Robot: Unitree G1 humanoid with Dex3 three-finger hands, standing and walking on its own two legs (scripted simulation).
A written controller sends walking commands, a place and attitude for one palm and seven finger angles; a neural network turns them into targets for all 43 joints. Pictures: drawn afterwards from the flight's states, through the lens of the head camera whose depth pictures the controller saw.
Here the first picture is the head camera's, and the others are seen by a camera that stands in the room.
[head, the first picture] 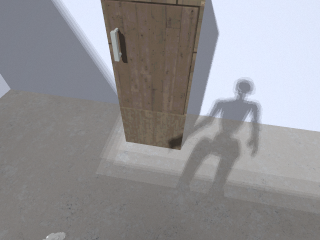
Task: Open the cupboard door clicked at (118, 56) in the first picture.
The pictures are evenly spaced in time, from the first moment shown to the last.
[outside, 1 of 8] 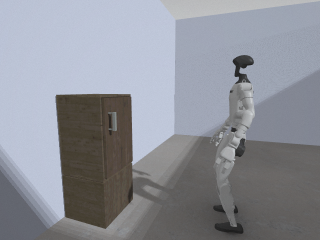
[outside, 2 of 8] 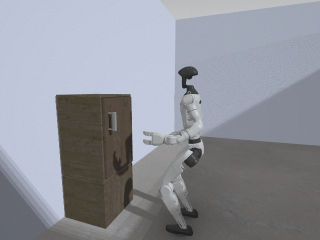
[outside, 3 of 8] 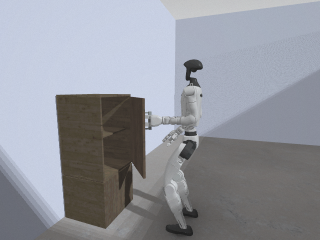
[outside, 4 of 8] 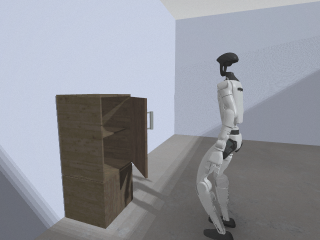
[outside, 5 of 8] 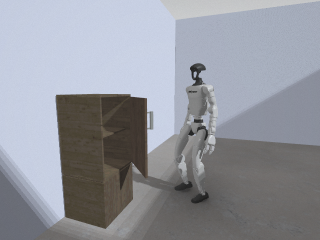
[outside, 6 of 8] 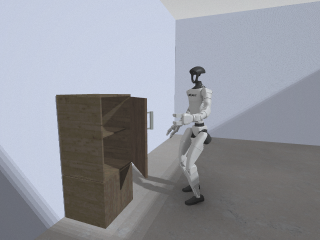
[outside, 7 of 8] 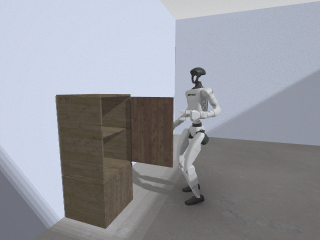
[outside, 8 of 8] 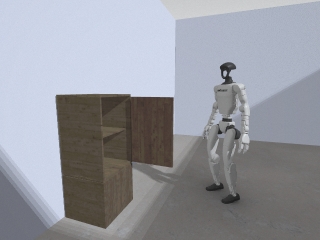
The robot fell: no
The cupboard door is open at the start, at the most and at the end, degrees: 0 88 88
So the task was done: yes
